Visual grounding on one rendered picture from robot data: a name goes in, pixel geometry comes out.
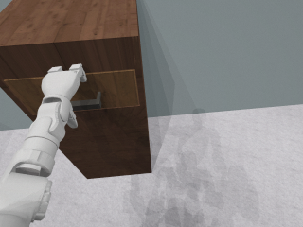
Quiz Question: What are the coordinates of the drawer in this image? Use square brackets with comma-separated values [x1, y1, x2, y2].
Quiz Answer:
[4, 69, 139, 114]

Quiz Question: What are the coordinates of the left robot forearm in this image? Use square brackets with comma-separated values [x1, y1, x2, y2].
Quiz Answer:
[0, 94, 71, 189]

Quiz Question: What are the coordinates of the left robot hand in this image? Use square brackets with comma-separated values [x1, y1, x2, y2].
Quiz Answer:
[41, 63, 87, 129]

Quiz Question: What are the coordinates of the handle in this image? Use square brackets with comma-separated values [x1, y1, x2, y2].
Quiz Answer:
[70, 92, 102, 111]

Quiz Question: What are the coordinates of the cabinet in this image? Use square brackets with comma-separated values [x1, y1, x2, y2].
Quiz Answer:
[0, 0, 152, 179]

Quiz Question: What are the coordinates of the robot left upper arm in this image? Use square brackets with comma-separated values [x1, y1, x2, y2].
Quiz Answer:
[0, 172, 53, 227]

